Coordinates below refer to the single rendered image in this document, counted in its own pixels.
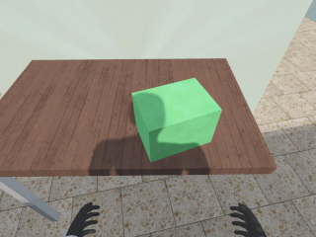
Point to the table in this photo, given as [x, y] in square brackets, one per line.
[75, 118]

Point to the robot right hand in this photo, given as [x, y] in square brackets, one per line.
[251, 224]

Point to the carton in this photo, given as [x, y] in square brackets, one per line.
[174, 118]

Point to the robot left hand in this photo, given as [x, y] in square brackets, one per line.
[79, 223]

